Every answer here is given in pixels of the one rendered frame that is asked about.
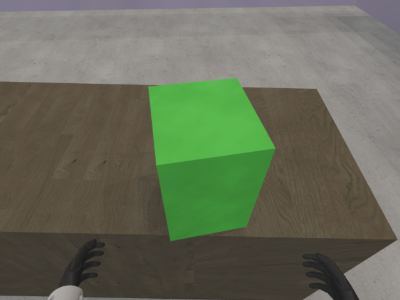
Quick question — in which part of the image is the robot right hand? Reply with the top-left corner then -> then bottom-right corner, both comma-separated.
302,252 -> 359,300

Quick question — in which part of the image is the robot left hand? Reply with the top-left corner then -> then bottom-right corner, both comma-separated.
58,239 -> 105,288

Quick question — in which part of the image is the pedestal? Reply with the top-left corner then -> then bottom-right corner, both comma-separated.
0,81 -> 398,300

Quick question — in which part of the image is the robot left forearm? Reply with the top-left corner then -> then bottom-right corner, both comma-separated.
47,286 -> 83,300

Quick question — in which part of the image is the carton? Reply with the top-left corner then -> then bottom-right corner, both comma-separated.
148,78 -> 276,241

